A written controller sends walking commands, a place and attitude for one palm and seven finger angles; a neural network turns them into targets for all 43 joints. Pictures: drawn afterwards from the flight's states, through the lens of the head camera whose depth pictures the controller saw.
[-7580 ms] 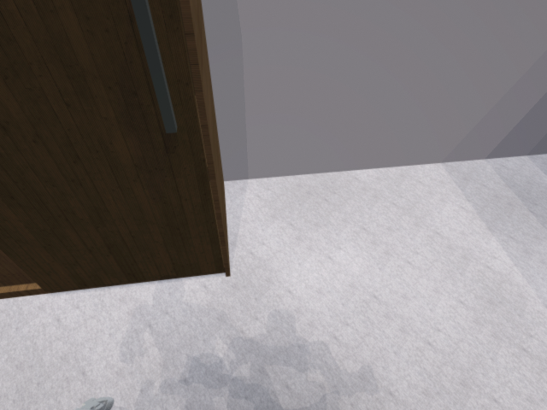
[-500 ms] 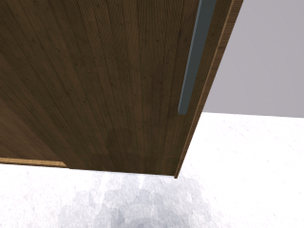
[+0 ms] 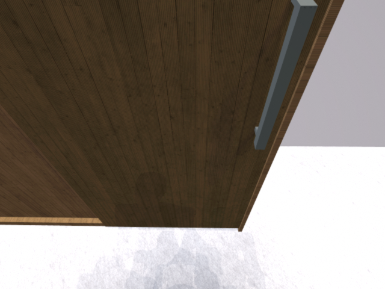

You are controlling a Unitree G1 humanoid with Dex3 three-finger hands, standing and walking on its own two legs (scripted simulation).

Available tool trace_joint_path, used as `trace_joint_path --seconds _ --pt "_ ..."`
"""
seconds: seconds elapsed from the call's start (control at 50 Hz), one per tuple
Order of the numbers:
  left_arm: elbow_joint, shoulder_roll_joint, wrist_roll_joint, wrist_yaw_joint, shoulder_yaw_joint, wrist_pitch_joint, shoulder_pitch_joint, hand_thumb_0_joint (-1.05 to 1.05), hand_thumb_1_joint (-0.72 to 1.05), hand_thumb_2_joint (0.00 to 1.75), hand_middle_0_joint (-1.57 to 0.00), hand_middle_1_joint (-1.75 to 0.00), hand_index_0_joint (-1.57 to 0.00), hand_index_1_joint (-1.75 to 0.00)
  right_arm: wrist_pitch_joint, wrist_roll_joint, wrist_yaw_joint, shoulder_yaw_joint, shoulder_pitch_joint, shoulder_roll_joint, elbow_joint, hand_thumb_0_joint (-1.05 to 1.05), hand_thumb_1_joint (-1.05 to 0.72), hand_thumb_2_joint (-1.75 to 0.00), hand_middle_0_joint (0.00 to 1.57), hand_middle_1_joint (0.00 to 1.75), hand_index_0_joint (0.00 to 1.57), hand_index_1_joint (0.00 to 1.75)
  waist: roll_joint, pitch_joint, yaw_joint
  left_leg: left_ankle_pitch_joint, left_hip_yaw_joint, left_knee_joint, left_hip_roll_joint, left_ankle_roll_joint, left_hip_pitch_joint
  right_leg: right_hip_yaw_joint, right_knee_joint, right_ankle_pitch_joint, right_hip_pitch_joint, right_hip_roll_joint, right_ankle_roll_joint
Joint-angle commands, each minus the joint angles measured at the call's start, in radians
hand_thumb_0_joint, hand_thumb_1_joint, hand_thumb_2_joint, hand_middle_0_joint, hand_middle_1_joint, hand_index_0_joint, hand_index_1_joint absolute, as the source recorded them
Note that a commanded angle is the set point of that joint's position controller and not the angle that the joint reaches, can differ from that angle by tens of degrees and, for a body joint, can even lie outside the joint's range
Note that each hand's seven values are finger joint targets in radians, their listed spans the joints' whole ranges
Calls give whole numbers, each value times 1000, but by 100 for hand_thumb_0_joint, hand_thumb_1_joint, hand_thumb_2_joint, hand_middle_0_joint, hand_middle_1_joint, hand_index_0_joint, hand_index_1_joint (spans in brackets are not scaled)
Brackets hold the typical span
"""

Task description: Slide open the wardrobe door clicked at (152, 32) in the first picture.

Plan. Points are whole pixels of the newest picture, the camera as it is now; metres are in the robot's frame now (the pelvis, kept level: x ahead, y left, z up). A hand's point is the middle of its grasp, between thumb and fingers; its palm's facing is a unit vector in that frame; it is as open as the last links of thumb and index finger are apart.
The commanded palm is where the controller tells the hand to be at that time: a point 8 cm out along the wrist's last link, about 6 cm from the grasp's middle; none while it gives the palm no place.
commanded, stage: come to a stop and stand still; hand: right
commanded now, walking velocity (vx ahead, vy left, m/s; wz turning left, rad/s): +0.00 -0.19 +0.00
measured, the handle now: (274, 87) +0.46 -0.14 +0.18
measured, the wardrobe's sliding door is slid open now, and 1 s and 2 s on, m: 0.00 0.00 0.00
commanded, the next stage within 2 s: look again from close up in 1.72 s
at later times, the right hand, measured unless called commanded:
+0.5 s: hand out of the picture -0.02 -0.18 -0.18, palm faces +0.07 +0.98 -0.18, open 7.4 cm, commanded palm none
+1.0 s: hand out of the picture +0.00 -0.15 -0.17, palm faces +0.05 +0.98 -0.21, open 7.3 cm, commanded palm none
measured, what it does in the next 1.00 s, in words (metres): steps on the spot: left foot, then right foot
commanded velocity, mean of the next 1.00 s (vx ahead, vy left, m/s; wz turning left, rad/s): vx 0.03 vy -0.01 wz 0.00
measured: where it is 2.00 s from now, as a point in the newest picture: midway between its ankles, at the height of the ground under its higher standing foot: outside the picture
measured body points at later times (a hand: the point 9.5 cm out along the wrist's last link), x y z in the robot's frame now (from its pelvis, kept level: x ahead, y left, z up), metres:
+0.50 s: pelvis -0.02 +0.00 +0.00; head -0.02 -0.02 +0.45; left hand +0.01 +0.22 -0.14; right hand -0.02 -0.23 -0.16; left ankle -0.02 +0.12 -0.71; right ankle -0.03 -0.10 -0.73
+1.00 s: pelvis -0.01 +0.02 +0.00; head -0.03 +0.03 +0.45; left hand +0.01 +0.25 -0.16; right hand +0.00 -0.21 -0.15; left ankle -0.02 +0.11 -0.73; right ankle -0.03 -0.10 -0.73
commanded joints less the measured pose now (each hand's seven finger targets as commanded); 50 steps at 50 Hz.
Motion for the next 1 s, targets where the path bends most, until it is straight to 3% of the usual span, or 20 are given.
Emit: trace_joint_path --seconds 0.0,0.04,0.16,0.26,0.28,0.3,0.32,0.34,0.42,0.5,0.54,0.58,0.6,0.62,0.64,0.7,0.76,0.82,0.9,0.98 --pt "-75 71 -15 -19 31 -2 34 0 90 90 -20 -30 -20 -30 -32 -4 -18 -24 86 -165 -23 0 -90 -90 20 30 20 30 90 -31 5 329 -233 -229 241 106 58 22 23 -113 -86 10 22" --pt "-84 79 -8 -22 37 19 1 0 90 90 -20 -30 -20 -30 -35 -3 -18 -40 82 -192 -22 0 -90 -90 20 30 20 30 259 -55 -21 314 -299 -274 278 165 45 40 176 -200 -113 20 33" --pt "-92 72 -13 -35 31 9 -19 0 90 90 -20 -30 -20 -30 -33 -16 -24 -58 96 -178 -34 0 -90 -90 20 30 20 30 186 -70 -40 314 -235 -252 251 198 109 72 279 -191 -190 40 37" --pt "-49 56 -14 -28 21 -5 99 0 90 90 -20 -30 -20 -30 -19 -4 -21 -59 46 -160 -39 0 -90 -90 20 30 20 30 141 -73 19 69 -147 -182 152 118 -70 30 -102 7 122 54 31" --pt "-39 85 -11 -23 25 -13 135 0 90 90 -20 -30 -20 -30 -14 -2 -19 -52 38 -118 -52 0 -90 -90 20 30 20 30 35 -80 31 -26 -107 -110 94 89 -125 81 -163 20 185 -10 15" --pt "-48 143 -2 -19 38 -15 142 0 90 90 -20 -30 -20 -30 -8 -1 -12 -41 35 -61 -71 0 -90 -90 20 30 20 30 -157 -53 32 -136 -15 9 0 40 -189 269 -220 24 156 -162 -43" --pt "-62 187 6 -16 40 -10 138 0 90 90 -20 -30 -20 -30 -12 -1 -9 -33 30 -27 -82 0 -90 -90 20 30 20 30 -248 -11 28 -221 53 106 -32 21 -197 350 -280 11 55 -260 -114" --pt "-49 148 9 -9 33 -19 128 0 90 90 -20 -30 -20 -30 -7 -11 -14 -26 -9 -36 -71 0 -90 -90 20 30 20 30 -292 14 45 -239 25 212 -24 23 -200 399 -339 -3 27 -256 -145" --pt "-52 108 6 2 15 -32 57 0 90 90 -20 -30 -20 -30 -16 -7 5 -16 34 -8 -18 0 -90 -90 20 30 20 30 -153 30 3 -142 3 257 -8 30 -138 269 -307 115 1 -199 -148" --pt "-20 107 7 7 14 -30 97 0 90 90 -20 -30 -20 -30 -20 0 2 -5 14 -6 -9 0 -90 -90 20 30 20 30 -123 34 21 -131 13 53 -22 24 -47 266 -269 175 10 -199 -144" --pt "-10 103 -2 9 9 -31 87 0 90 90 -20 -30 -20 -30 -30 5 -2 -5 82 -10 21 0 -90 -90 20 30 20 30 -80 -18 -14 41 0 -160 -20 20 95 220 -187 170 -8 -155 -96" --pt "1 53 -14 3 -5 -35 93 0 90 90 -20 -30 -20 -30 -43 9 -9 -1 107 -56 50 0 -90 -90 20 30 20 30 7 -7 -7 159 -117 -232 74 58 149 133 -140 55 -57 -58 -17" --pt "-78 147 10 -9 5 -30 38 0 90 90 -20 -30 -20 -30 -51 -6 -15 14 105 -184 0 0 -90 -90 20 30 20 30 -76 89 31 121 -96 -156 19 74 20 156 -135 87 -16 5 -2" --pt "-72 116 8 -4 18 -40 73 0 90 90 -20 -30 -20 -30 -46 5 -21 -1 107 -121 -13 0 -90 -90 20 30 20 30 -25 -81 16 -46 -85 -133 35 77 29 170 -76 -9 -7 -61 -15" --pt "-70 110 5 -2 18 -37 72 0 90 90 -20 -30 -20 -30 -52 3 -22 7 105 -106 -27 0 -90 -90 20 30 20 30 19 -113 15 -33 -123 -168 44 86 36 158 -32 -23 -9 -45 -18" --pt "-59 62 2 -10 6 -27 123 0 90 90 -20 -30 -20 -30 -69 4 -30 9 109 -101 -45 0 -90 -90 20 30 20 30 165 -69 30 -16 -222 -268 106 118 26 110 44 -24 -52 1 -5" --pt "-39 52 -7 -7 7 -31 139 0 90 90 -20 -30 -20 -30 -77 6 -36 0 105 -101 -43 0 -90 -90 20 30 20 30 22 -26 45 190 -177 -236 101 119 9 114 15 52 -22 -12 0" --pt "-26 66 -11 -2 10 -39 151 0 90 90 -20 -30 -20 -30 -81 8 -39 -1 135 -108 -34 0 -90 -90 20 30 20 30 -2 -73 35 500 -117 -147 76 100 115 110 -22 131 -1 -29 0" --pt "-30 87 -12 5 12 -37 121 0 90 90 -20 -30 -20 -30 -72 7 -39 0 151 -109 -39 0 -90 -90 20 30 20 30 -32 -45 20 517 -93 -129 52 88 107 117 -35 238 18 -52 -6" --pt "-40 116 -11 4 18 -29 85 0 90 90 -20 -30 -20 -30 -63 7 -34 -4 118 -127 -51 0 -90 -90 20 30 20 30 -13 16 28 302 -109 -177 53 89 38 123 -65 119 8 -49 -5"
